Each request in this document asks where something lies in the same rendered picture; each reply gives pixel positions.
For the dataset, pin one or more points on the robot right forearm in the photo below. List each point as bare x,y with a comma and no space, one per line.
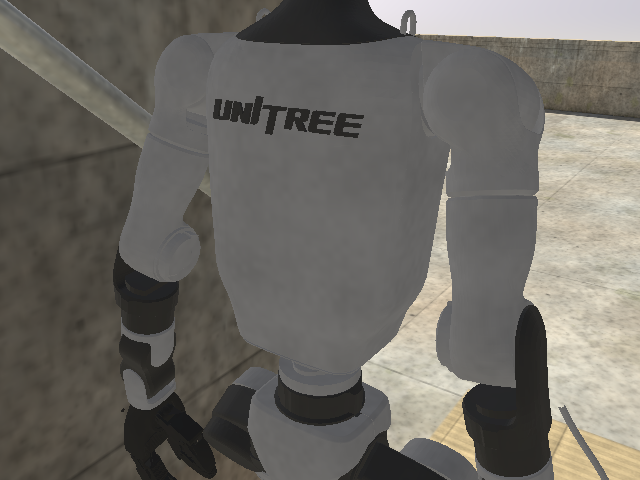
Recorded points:
510,426

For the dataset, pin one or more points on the robot head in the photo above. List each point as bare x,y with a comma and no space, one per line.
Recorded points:
320,22

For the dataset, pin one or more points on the robot left forearm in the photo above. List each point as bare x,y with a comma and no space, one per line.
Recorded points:
147,339

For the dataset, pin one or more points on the robot left thigh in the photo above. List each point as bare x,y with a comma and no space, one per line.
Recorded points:
227,430

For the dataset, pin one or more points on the robot left upper arm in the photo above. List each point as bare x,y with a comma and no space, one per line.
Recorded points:
155,240

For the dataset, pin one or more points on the robot right upper arm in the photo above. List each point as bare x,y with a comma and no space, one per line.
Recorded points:
491,113

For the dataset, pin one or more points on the robot left hand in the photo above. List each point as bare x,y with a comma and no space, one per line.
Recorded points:
145,430

